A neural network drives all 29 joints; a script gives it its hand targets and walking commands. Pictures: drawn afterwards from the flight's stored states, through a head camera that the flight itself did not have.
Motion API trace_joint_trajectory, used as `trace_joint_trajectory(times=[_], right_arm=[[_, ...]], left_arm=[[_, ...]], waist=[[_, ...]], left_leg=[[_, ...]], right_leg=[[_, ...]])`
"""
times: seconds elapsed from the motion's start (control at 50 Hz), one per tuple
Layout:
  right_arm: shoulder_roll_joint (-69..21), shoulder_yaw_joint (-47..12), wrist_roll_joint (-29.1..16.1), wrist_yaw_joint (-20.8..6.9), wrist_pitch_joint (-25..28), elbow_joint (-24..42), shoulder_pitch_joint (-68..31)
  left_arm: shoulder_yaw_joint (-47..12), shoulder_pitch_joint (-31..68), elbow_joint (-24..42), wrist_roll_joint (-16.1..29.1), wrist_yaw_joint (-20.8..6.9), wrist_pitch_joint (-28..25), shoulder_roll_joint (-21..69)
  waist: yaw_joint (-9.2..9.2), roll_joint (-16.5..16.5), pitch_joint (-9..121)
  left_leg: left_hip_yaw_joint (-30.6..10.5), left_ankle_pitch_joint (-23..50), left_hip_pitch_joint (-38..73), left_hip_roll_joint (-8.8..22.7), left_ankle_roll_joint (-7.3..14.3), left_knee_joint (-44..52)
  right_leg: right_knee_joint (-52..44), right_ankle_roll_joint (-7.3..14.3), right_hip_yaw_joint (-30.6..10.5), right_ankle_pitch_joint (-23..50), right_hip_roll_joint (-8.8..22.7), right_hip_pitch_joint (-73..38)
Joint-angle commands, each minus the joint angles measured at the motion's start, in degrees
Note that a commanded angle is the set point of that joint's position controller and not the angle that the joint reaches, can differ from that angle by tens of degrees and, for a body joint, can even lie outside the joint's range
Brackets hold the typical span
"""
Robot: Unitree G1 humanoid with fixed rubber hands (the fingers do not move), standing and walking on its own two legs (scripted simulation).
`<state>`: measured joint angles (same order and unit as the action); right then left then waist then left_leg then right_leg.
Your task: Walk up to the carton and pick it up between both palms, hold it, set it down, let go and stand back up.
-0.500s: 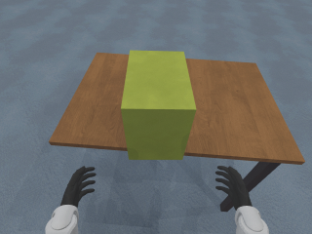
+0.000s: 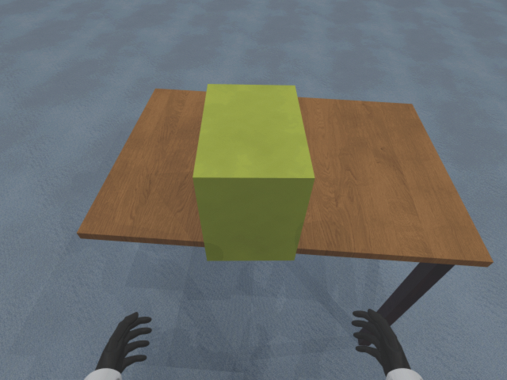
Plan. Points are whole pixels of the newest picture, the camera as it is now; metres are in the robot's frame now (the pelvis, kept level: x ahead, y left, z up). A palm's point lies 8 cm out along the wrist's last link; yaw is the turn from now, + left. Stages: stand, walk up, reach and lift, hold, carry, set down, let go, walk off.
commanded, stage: set down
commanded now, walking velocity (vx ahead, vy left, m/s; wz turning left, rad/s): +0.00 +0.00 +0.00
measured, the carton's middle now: (251, 172) +0.48 +0.02 +0.05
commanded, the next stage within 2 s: let go in 0.14 s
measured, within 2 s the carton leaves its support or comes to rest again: neither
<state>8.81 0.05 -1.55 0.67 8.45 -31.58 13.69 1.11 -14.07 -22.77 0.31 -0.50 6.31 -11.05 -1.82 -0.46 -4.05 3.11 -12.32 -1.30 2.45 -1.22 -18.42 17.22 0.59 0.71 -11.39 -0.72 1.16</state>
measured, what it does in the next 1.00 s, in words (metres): stands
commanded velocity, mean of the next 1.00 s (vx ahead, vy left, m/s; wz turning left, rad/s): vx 0.00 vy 0.00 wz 0.00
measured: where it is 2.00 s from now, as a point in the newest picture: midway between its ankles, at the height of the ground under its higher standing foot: outside the picture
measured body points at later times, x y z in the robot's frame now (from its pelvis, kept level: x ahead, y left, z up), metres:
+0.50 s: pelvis -0.01 +0.00 +0.00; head -0.01 +0.00 +0.45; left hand +0.17 +0.22 -0.09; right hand +0.16 -0.23 -0.09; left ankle -0.02 +0.13 -0.75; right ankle -0.02 -0.11 -0.75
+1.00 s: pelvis -0.01 +0.00 -0.01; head -0.03 -0.01 +0.44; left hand +0.10 +0.26 -0.10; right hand +0.10 -0.26 -0.12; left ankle -0.02 +0.13 -0.75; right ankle -0.02 -0.11 -0.75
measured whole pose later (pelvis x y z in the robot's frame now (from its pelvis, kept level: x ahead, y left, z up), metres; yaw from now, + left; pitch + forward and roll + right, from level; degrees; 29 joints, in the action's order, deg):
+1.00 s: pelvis -0.01 +0.00 -0.01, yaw +1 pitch -3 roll -1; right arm 14.4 3.2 1.2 -0.3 2.6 -40.6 17.7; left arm 2.8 -18.2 -36.0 -1.2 -0.6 -1.6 -13.8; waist -0.2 1.5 0.2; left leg 1.5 -16.8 -10.6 2.5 -1.1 -30.1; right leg 28.6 0.6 2.0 -16.1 -0.4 9.9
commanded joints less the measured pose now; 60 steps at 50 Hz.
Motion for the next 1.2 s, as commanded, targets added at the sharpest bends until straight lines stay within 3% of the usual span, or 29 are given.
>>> trace_joint_trajectory(times=[0.0,0.24,0.28,0.3,0.38,0.56,0.66,0.68,0.7,0.76,0.8,0.86,0.96,1.02,1.18], right_arm=[[5.4,1.73,0.91,0.02,1.71,3.35,-3.29],[7.17,4.73,3.7,-1.36,4.14,-4.2,-8.24],[7.18,4.63,3.53,-1.78,4.48,-4.54,-8.49],[7.26,3.93,3.01,-1.97,4.65,-7.11,-7.84],[7.53,3.11,2.26,-1.79,5.12,-6.35,-7.77],[7.4,3.32,2.98,-1.4,2.89,-3.79,-7.71],[7.69,3.43,2.46,-1.47,2.75,-3.21,-7.16],[11.81,4.75,2.52,-0.04,-1.0,-4.84,-1.42],[11.95,4.65,2.33,0.21,-2.64,-4.57,-0.54],[10.86,4.37,2.2,0.04,-3.96,-3.52,-0.14],[10.94,4.46,2.42,-0.31,-4.32,-3.56,0.26],[11.48,4.52,2.68,-0.66,-4.68,-3.29,1.23],[12.19,4.49,2.79,-0.89,-4.87,-3.66,3.59],[12.76,4.29,2.71,-0.9,-4.99,-4.12,4.32],[13.05,3.55,2.45,-0.99,-5.35,-4.65,6.29]], left_arm=[[1.93,3.77,4.16,-0.45,-0.21,-0.8,-5.73],[0.52,8.56,0.87,-0.21,0.82,-0.35,-6.44],[0.31,8.35,0.74,0.02,1.31,-0.73,-6.43],[0.01,7.81,-0.21,-0.42,1.4,-0.63,-5.81],[0.7,6.93,-1.26,-0.4,0.89,-0.14,-6.0],[0.84,8.04,-1.06,-0.26,0.58,1.39,-5.86],[0.93,8.13,0.31,-0.3,0.76,0.75,-5.85],[3.05,0.0,-4.19,-1.2,1.48,-4.41,-9.21],[3.29,-1.41,-5.57,-1.43,1.25,-6.1,-9.56],[3.61,0.77,-5.46,-1.74,0.44,-8.59,-9.15],[3.73,0.3,-6.07,-1.7,0.1,-8.91,-8.76],[3.51,-0.75,-6.66,-1.67,-0.07,-9.15,-8.61],[3.32,-2.39,-7.73,-1.46,0.07,-9.28,-9.83],[3.07,-3.6,-8.54,-1.56,0.17,-9.26,-10.09],[2.25,-5.57,-10.36,-1.28,0.44,-8.82,-10.59]], waist=[[0.36,1.28,2.54],[1.9,1.72,3.76],[1.88,1.5,4.46],[0.95,2.55,4.46],[0.84,1.05,4.96],[0.77,-0.93,1.43],[0.94,0.18,3.24],[0.06,2.24,6.9],[0.74,2.52,7.23],[1.69,0.66,8.52],[1.84,-0.88,7.11],[1.83,0.35,3.83],[1.78,-1.1,2.99],[1.59,0.5,2.58],[1.7,0.27,-0.53]], left_leg=[[1.17,17.32,3.84,-2.59,-0.98,-0.28],[0.94,12.19,1.41,-1.27,-0.84,-2.08],[0.95,12.46,1.31,-1.29,-0.83,-2.18],[0.67,14.53,2.53,-1.58,-1.67,-2.22],[0.83,15.64,3.79,-2.24,-1.58,-2.53],[1.53,9.3,0.95,-2.78,-0.62,-1.57],[1.37,10.81,1.26,-2.69,-1.02,-2.28],[-3.3,16.52,-6.07,2.08,1.44,-7.34],[-3.52,12.24,-6.74,2.64,2.13,-7.09],[-4.1,12.04,-6.54,3.41,2.78,-7.6],[-4.47,9.46,-7.27,3.25,2.71,-7.5],[-4.9,8.23,-8.91,3.2,2.59,-7.67],[-5.73,6.41,-9.88,3.11,2.6,-7.31],[-5.7,6.86,-10.67,3.3,2.67,-7.17],[-7.02,0.24,-14.29,3.1,2.92,-5.01]], right_leg=[[-3.78,0.03,0.34,7.43,-0.3,6.44],[-0.28,0.68,1.46,4.71,-0.6,8.29],[-0.1,0.78,1.28,5.5,-0.54,7.95],[-0.24,1.17,1.44,5.83,-0.72,8.7],[-0.87,0.68,0.76,8.34,-0.46,8.13],[-1.15,-0.18,-0.06,5.18,0.24,8.53],[-0.31,-0.28,-0.32,7.1,0.34,8.15],[4.46,0.08,-3.6,12.01,3.95,7.95],[4.13,0.33,-4.89,10.44,5.4,7.56],[5.34,0.69,-4.95,13.54,6.04,7.68],[4.97,0.8,-4.74,11.18,5.83,9.47],[4.76,0.88,-5.15,9.36,5.93,11.71],[5.09,0.89,-4.77,6.58,6.0,11.94],[5.62,0.64,-4.56,6.36,5.9,11.38],[5.45,0.21,-4.43,-0.85,5.6,12.47]])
